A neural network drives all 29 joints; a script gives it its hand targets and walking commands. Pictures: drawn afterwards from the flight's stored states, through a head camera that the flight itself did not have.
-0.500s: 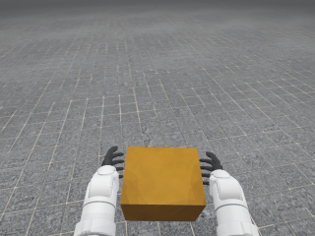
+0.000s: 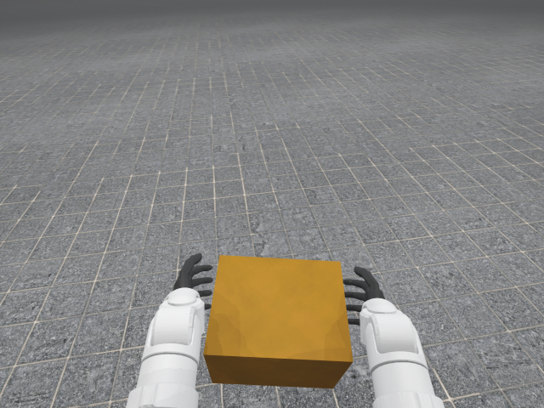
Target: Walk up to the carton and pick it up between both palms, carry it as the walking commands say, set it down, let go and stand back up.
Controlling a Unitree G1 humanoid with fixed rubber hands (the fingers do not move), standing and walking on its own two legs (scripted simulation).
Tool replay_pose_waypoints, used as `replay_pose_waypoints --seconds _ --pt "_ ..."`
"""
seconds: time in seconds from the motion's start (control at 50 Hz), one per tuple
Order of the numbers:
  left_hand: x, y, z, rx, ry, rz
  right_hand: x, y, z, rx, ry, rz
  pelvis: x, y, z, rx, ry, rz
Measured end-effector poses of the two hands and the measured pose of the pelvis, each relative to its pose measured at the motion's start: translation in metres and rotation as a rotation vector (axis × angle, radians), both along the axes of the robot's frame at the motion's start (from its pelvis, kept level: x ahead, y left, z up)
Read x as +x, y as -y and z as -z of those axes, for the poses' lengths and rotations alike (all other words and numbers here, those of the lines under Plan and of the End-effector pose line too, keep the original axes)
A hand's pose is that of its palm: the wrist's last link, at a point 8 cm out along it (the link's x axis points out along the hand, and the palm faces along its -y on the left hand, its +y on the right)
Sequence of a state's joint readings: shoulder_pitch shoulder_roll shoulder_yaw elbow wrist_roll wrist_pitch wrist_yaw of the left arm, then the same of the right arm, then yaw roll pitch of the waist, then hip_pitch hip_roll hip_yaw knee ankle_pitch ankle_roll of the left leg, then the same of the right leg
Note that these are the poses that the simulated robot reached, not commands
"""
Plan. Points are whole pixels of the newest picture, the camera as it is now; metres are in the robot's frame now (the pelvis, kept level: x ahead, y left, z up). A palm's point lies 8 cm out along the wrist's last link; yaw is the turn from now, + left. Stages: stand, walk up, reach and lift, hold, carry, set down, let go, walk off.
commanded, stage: hold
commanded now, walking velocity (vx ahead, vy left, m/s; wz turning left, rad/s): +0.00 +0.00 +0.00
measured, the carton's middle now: (276, 322) +0.31 +0.01 -0.04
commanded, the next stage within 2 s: carry in 0.98 s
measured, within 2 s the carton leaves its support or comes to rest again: neither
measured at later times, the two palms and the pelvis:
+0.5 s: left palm (184, 304) +0.28 +0.15 +0.06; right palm (373, 315) +0.27 -0.14 +0.04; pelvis -0.01 +0.00 +0.00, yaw +0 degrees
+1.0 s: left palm (185, 304) +0.29 +0.15 +0.05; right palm (371, 312) +0.28 -0.14 +0.04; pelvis -0.01 +0.00 -0.01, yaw +0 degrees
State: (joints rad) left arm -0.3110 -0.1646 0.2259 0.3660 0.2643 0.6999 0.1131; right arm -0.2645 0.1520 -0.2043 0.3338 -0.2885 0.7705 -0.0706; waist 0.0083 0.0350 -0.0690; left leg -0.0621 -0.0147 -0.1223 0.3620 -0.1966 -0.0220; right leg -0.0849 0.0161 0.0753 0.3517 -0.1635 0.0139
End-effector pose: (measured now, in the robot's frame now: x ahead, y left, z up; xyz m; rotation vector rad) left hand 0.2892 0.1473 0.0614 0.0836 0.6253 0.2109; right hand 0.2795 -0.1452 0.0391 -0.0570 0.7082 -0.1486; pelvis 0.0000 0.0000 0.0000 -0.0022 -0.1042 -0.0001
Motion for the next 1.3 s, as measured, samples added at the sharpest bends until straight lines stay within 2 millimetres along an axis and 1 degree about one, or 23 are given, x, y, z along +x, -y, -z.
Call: replay_pose_waypoints --seconds 0.14,0.34,0.66,0.88,0.98,1.04,1.1,1.14,1.18,1.22,1.3 --pt "-0.004 0.0 0.003 -0.019 -0.007 0.024 -0.004 0.002 0.002 -0.005 -0.011 0.014 -0.003 0.0 0.001 0.0 0.013 0.002" --pt "-0.008 -0.001 0.004 0.003 -0.005 -0.002 -0.006 -0.001 0.0 -0.004 -0.01 0.003 -0.004 -0.001 0.001 0.0 0.016 0.003" --pt "-0.007 0.0 0.003 0.003 -0.003 -0.008 -0.01 -0.003 0.001 -0.015 -0.009 0.028 -0.006 -0.003 0.002 0.001 0.013 0.004" --pt "-0.008 0.0 0.004 -0.006 -0.001 -0.023 -0.007 -0.003 0.0 -0.01 -0.009 0.027 -0.007 -0.001 0.002 0.0 0.015 0.002" --pt "-0.005 -0.001 0.006 -0.003 -0.009 -0.034 -0.002 -0.003 0.003 -0.015 -0.018 0.014 -0.007 0.0 0.004 0.001 0.0 -0.001" --pt "-0.001 0.0 0.007 0.01 0.008 -0.054 0.006 -0.004 0.005 -0.039 -0.001 -0.005 -0.008 -0.002 0.009 0.002 -0.05 -0.015" --pt "0.007 -0.002 0.005 0.002 0.015 -0.064 0.015 -0.007 0.003 -0.043 0.005 -0.004 -0.006 -0.01 0.011 0.011 -0.084 -0.019" --pt "0.015 -0.004 0.003 -0.003 0.02 -0.064 0.02 -0.009 -0.001 -0.033 0.006 0.019 -0.001 -0.017 0.012 0.023 -0.105 0.004" --pt "0.026 -0.005 -0.002 -0.008 0.027 -0.055 0.023 -0.011 -0.004 -0.014 0.012 0.066 0.007 -0.021 0.011 0.012 -0.123 0.044" --pt "0.037 -0.001 -0.009 -0.028 0.03 -0.039 0.024 -0.009 -0.01 0.004 0.013 0.127 0.017 -0.021 0.007 0.006 -0.142 0.074" --pt "0.067 0.017 -0.028 -0.04 0.056 0.021 0.038 0.008 -0.028 0.004 0.042 0.172 0.041 -0.017 0.004 -0.002 -0.17 0.094"
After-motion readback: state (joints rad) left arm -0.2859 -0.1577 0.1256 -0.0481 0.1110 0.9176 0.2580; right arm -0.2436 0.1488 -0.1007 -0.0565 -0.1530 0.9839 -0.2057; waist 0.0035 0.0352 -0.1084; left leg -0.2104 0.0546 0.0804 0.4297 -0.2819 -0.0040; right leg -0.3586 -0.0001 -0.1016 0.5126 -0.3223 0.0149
